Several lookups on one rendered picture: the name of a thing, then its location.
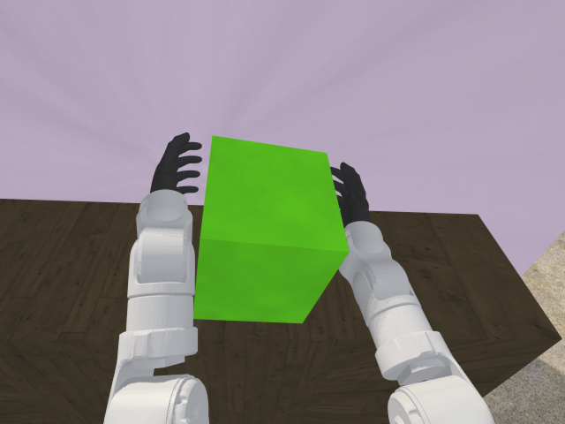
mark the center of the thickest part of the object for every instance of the left robot upper arm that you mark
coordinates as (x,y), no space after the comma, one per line
(161,399)

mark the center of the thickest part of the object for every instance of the left robot hand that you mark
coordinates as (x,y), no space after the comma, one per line
(166,175)

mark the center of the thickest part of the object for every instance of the right robot forearm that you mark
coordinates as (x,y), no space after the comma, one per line
(408,350)

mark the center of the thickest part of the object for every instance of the carton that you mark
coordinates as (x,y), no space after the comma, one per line
(272,234)

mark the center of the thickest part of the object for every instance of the left robot forearm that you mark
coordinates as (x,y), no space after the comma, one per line
(159,326)

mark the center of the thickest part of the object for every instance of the right robot hand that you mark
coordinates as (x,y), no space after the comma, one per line
(353,203)

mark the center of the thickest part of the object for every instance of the pedestal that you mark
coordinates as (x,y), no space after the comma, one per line
(64,269)

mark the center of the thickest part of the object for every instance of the right robot upper arm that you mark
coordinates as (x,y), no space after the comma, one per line
(445,400)

